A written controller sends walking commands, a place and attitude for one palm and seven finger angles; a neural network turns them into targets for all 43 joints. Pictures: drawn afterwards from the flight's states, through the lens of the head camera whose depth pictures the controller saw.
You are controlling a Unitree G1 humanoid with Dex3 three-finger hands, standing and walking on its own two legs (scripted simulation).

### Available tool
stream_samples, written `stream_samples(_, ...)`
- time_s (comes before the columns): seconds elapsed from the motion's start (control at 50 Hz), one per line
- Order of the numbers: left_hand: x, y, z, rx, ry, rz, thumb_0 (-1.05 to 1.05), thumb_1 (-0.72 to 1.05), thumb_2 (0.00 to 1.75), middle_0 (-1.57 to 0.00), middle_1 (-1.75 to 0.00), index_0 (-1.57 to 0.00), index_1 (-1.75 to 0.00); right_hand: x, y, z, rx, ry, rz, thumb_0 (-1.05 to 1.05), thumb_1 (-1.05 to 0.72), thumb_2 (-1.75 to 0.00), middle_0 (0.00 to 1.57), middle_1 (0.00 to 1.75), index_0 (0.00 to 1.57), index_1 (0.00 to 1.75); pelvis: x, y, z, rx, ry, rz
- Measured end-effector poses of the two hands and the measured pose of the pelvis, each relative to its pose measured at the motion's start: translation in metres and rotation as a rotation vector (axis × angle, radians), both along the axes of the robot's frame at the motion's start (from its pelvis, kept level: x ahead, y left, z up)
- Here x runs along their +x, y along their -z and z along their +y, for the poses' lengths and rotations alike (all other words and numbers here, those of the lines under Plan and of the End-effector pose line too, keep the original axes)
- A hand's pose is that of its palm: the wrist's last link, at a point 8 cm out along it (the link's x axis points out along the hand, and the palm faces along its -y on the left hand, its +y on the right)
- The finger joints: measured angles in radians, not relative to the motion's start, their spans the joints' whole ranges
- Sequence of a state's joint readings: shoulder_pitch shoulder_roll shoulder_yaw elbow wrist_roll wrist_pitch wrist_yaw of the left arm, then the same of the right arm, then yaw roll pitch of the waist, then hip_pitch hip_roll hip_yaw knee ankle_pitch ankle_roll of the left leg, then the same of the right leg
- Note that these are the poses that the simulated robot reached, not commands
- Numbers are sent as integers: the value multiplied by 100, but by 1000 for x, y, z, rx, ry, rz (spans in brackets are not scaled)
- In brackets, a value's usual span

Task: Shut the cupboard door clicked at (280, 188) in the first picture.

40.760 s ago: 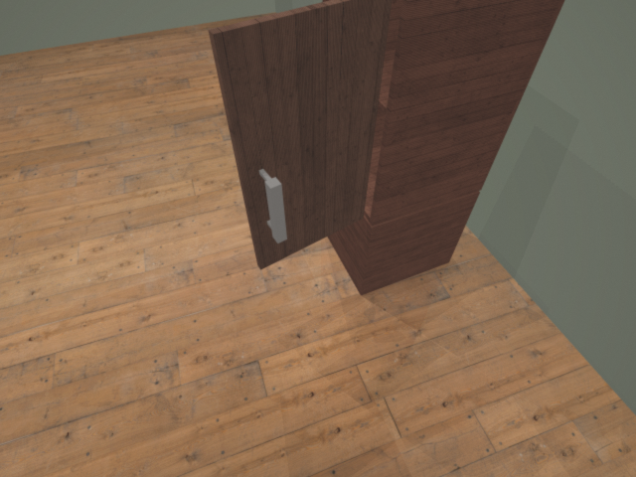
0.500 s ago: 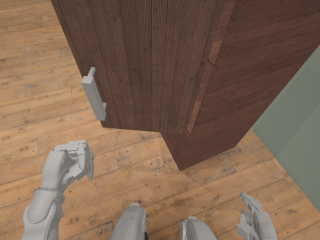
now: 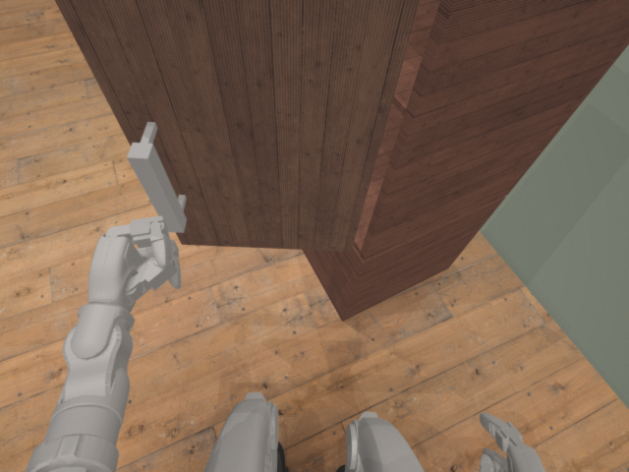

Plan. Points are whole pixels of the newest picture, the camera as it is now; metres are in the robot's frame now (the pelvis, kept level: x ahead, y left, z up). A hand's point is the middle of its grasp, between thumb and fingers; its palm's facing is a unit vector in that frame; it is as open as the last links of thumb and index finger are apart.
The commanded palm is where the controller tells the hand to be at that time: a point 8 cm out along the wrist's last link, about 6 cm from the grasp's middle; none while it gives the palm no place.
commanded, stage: bring the fist close to the handle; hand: left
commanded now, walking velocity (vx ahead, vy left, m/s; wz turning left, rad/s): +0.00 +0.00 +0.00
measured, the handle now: (164, 181) +0.49 +0.24 +0.02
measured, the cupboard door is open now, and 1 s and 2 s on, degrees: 61 60 42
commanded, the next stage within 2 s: push the door shut along its arc in 0.60 s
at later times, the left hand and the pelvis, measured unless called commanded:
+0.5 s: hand (181, 241) +0.39 +0.19 +0.02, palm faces +0.00 -1.00 -0.04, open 3.1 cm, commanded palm +0.37 +0.24 +0.02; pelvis +0.00 +0.00 +0.00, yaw -1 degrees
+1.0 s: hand (185, 223) +0.42 +0.19 +0.02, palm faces -0.07 -1.00 -0.05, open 3.1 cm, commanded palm +0.41 +0.24 +0.02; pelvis -0.01 -0.01 -0.01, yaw +0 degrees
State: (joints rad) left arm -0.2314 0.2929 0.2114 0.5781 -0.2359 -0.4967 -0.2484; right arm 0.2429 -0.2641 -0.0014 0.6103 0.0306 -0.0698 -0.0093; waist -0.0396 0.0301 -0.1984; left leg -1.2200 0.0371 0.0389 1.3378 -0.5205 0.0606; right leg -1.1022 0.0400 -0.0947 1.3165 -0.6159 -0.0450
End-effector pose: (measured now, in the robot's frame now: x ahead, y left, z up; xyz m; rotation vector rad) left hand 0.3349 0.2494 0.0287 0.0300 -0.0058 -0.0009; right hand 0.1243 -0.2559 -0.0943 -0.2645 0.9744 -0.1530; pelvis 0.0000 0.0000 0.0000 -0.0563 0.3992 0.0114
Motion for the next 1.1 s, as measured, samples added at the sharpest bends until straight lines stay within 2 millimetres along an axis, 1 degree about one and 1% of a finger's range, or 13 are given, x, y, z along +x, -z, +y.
stream_samples(0.12,21,2,-3,0,11,-3,1,90,90,-130,-150,-130,-150,-8,7,-1,1,10,37,1,-91,-90,20,30,20,30,-1,3,0,-1,1,14)
stream_samples(0.28,45,7,0,1,0,-3,2,90,90,-130,-150,-130,-150,-23,16,-5,-2,35,93,0,-91,-90,20,30,20,30,-2,9,0,-3,7,34)
stream_samples(0.36,46,6,-3,1,11,-6,2,90,90,-130,-150,-130,-150,-30,17,-5,9,56,119,0,-91,-90,20,30,20,30,-1,8,0,0,12,36)
stream_samples(0.5,37,7,-3,5,-2,4,2,90,90,-130,-150,-130,-150,-36,16,-5,20,65,143,0,-91,-90,20,30,20,30,-1,5,0,4,13,32)
stream_samples(0.62,32,5,-6,8,-2,-10,1,90,90,-130,-150,-130,-150,-31,15,-6,17,54,132,0,-91,-90,20,30,20,30,-1,4,-2,5,9,25)
stream_samples(0.7,33,8,-4,7,-6,-2,1,89,90,-130,-150,-131,-150,-25,14,-7,7,46,115,0,-91,-90,20,30,20,30,-3,5,-4,4,6,24)
stream_samples(0.78,35,5,-4,13,3,-17,2,90,90,-130,-150,-131,-150,-20,13,-9,2,41,98,0,-91,-90,20,30,20,30,-3,6,-4,2,5,24)
stream_samples(0.86,43,4,-6,23,33,-9,1,89,90,-130,-150,-131,-150,-19,15,-11,-4,35,97,0,-91,-90,20,30,20,30,-5,8,-5,0,1,24)
stream_samples(0.94,59,5,-5,16,50,3,1,89,90,-130,-150,-131,-150,-23,18,-13,-13,40,106,0,-91,-90,20,30,20,30,-6,11,-6,-4,1,31)
stream_samples(1.1,80,4,0,17,91,8,1,90,90,-133,-150,-131,-150,-47,26,-16,-17,72,164,0,-91,-90,20,30,20,30,-8,18,-6,-13,4,49)
